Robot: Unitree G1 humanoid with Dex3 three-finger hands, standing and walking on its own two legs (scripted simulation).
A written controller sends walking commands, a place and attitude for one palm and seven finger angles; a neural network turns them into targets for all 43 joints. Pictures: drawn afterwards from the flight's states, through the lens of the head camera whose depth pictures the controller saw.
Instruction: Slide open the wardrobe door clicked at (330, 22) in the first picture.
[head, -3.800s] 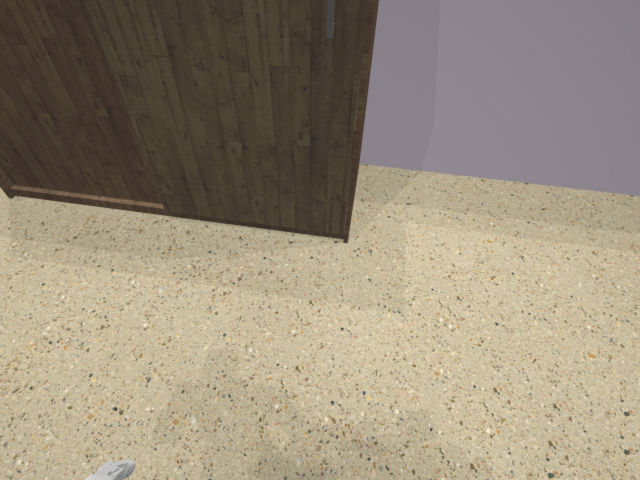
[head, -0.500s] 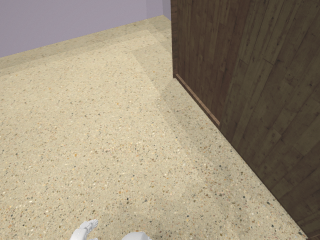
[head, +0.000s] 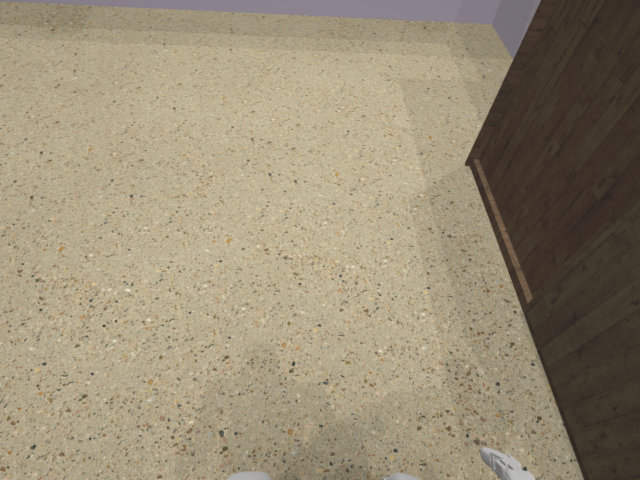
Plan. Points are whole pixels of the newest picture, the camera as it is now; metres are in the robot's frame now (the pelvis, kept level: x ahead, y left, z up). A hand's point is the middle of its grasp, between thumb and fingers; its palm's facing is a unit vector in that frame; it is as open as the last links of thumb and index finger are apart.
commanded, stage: walk to a spot facing it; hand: right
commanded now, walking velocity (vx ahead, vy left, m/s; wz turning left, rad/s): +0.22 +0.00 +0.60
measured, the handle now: out of the picture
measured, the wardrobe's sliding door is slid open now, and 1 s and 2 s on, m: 0.00 0.00 0.00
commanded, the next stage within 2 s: turn to face it in 0.76 s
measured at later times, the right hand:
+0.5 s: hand (501, 478) +0.17 -0.25 -0.16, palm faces -0.23 +0.96 -0.16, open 7.4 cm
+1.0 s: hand (384, 331) +0.37 -0.08 -0.14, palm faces -0.54 +0.80 -0.25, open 7.4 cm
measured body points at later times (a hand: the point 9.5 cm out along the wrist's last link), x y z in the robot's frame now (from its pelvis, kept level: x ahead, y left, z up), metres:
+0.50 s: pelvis +0.08 -0.06 +0.02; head +0.11 -0.09 +0.47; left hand +0.09 +0.21 -0.10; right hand +0.18 -0.30 -0.15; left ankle +0.02 +0.08 -0.63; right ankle +0.09 -0.14 -0.72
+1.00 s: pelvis +0.15 +0.01 +0.00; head +0.18 +0.04 +0.45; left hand +0.02 +0.21 -0.16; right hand +0.39 -0.12 -0.13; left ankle +0.11 +0.09 -0.72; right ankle +0.17 -0.14 -0.64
